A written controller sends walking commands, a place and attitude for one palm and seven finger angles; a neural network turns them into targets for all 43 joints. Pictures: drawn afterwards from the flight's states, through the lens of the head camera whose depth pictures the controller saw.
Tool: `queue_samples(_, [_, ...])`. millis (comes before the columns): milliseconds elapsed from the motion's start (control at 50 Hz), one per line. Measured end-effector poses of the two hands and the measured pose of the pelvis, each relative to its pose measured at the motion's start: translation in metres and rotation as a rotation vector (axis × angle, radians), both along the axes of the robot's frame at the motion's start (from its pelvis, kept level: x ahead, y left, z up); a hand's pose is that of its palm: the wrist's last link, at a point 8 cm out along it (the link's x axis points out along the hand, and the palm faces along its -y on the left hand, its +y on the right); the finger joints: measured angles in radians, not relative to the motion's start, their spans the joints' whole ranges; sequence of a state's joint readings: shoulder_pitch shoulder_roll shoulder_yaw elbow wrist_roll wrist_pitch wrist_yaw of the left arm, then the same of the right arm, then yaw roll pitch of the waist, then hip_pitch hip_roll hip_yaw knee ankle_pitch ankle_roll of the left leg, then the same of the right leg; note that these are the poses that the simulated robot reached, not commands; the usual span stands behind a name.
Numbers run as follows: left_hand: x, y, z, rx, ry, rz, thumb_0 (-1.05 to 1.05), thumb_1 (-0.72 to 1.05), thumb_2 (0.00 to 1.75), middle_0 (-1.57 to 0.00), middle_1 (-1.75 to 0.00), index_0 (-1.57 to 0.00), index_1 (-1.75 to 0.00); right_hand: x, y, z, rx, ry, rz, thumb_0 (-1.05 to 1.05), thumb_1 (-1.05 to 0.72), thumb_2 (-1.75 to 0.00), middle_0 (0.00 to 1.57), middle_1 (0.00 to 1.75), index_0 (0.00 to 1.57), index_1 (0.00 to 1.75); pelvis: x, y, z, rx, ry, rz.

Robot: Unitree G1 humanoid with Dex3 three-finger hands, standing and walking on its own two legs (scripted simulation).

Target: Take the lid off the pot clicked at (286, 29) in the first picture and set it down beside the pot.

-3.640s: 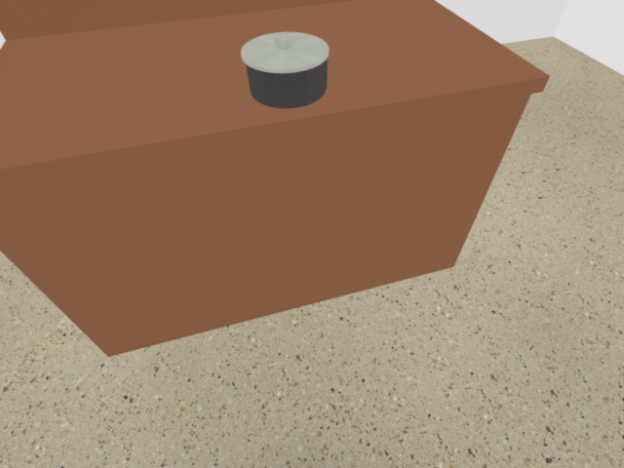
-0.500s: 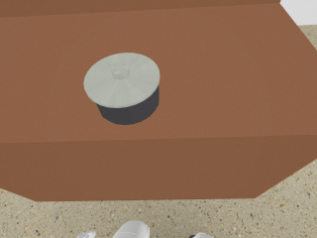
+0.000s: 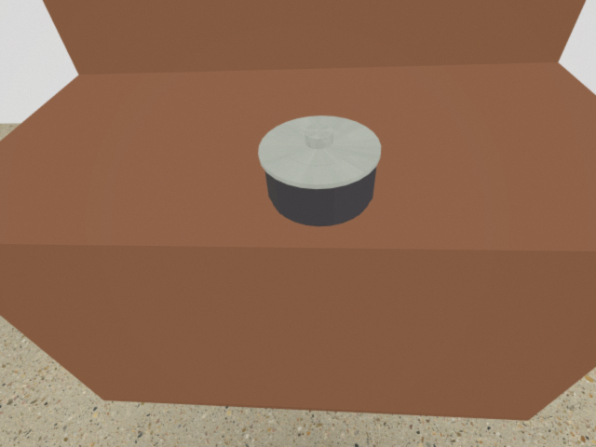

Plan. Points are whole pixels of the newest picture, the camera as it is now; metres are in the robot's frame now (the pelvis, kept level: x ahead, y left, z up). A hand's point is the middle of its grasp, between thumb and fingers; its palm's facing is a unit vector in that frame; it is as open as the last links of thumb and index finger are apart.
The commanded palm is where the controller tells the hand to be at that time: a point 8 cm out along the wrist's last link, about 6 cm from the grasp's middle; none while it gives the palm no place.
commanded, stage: come to a stop and stand still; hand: left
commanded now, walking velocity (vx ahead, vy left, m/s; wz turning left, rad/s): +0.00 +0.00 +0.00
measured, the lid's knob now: (318, 136) +0.51 +0.02 +0.18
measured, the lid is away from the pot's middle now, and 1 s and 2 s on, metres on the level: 0.00 0.00 0.00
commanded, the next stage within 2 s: look again from close up in 1.52 s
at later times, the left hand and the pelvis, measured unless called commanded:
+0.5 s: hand out of the picture +0.04 +0.26 -0.14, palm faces -0.01 -0.98 -0.22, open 7.3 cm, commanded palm none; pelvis -0.01 +0.08 +0.03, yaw -2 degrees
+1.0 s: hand out of the picture +0.05 +0.24 -0.15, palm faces +0.00 -0.98 -0.19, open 7.3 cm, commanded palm none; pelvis +0.03 +0.07 +0.03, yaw -2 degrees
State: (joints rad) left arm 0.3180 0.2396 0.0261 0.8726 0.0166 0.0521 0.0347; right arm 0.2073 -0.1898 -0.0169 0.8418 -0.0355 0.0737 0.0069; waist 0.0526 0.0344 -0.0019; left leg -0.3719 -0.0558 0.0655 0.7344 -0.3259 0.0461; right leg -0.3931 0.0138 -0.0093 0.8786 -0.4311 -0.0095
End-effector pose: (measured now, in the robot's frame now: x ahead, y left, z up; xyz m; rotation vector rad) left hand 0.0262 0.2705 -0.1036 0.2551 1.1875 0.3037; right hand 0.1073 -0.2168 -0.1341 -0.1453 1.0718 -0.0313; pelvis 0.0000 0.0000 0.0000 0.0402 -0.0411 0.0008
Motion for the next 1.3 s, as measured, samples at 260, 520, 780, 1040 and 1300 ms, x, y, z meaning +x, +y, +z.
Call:
queue_samples(260, [-0.045, -0.001, -0.012, -0.166, 0.154, -0.033, 0.01, 0.91, 0.90, -0.21, -0.30, -0.21, -0.30, -0.098, 0.019, 0.020, -0.091, 0.192, -0.140, 0.00, -0.92, -0.90, 0.20, 0.30, 0.20, 0.29, -0.013, 0.047, 0.020, -0.019, 0.034, -0.012])
queue_samples(520, [0.007, 0.045, -0.003, -0.139, 0.067, -0.087, 0.01, 0.92, 0.90, -0.20, -0.30, -0.20, -0.30, -0.125, 0.078, 0.022, -0.049, 0.263, -0.156, 0.01, -0.92, -0.90, 0.20, 0.30, 0.20, 0.29, -0.010, 0.078, 0.030, -0.036, 0.025, -0.032])
queue_samples(780, [0.012, 0.033, -0.005, -0.154, 0.132, -0.071, 0.01, 0.91, 0.90, -0.20, -0.30, -0.20, -0.30, -0.094, 0.071, 0.020, -0.051, 0.257, -0.153, 0.01, -0.92, -0.90, 0.20, 0.30, 0.20, 0.29, 0.014, 0.077, 0.030, -0.033, 0.041, -0.038])
queue_samples(1040, [0.019, 0.014, -0.012, -0.179, 0.180, -0.053, 0.01, 0.92, 0.90, -0.20, -0.30, -0.20, -0.30, -0.054, 0.053, 0.023, -0.083, 0.233, -0.146, 0.00, -0.92, -0.90, 0.20, 0.30, 0.20, 0.29, 0.038, 0.064, 0.029, -0.042, 0.049, -0.038])
queue_samples(1300, [0.045, 0.013, -0.012, -0.170, 0.142, -0.057, 0.01, 0.92, 0.90, -0.20, -0.30, -0.20, -0.30, -0.041, 0.048, 0.023, -0.091, 0.243, -0.147, 0.00, -0.92, -0.90, 0.20, 0.30, 0.20, 0.29, 0.052, 0.059, 0.029, -0.046, 0.050, -0.033])
